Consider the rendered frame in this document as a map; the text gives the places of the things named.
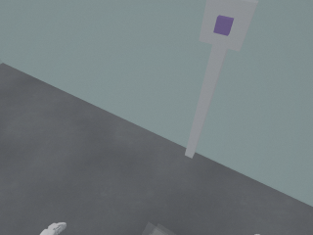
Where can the left robot hand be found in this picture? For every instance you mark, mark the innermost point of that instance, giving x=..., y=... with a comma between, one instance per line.
x=54, y=229

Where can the panel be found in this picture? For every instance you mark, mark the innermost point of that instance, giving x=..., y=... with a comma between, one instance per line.
x=242, y=12

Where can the button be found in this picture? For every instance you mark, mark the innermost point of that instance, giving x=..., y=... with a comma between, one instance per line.
x=223, y=25

